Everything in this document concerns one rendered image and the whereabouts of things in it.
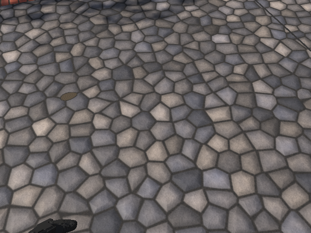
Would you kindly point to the left robot hand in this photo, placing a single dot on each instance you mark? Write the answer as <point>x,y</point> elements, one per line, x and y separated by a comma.
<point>55,226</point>

